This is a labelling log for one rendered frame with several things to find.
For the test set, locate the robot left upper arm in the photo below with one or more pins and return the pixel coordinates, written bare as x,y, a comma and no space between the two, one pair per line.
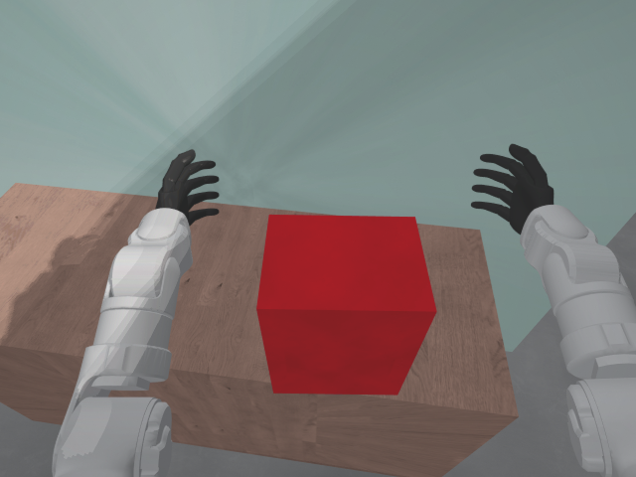
117,437

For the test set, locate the robot left hand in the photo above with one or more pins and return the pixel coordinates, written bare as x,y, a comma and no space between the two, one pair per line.
176,187

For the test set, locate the pedestal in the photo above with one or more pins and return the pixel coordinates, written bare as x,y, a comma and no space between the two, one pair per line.
57,246

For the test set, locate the right robot forearm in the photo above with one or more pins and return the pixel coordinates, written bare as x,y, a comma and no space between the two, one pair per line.
589,297

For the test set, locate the carton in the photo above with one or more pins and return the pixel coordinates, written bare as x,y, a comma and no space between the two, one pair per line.
344,303

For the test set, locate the robot right hand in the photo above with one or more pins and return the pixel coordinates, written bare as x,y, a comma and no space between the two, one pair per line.
530,186

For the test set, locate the left robot forearm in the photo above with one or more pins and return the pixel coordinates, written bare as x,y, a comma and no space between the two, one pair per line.
130,348

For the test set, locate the robot right upper arm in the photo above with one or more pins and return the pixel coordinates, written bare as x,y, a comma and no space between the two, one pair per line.
602,425

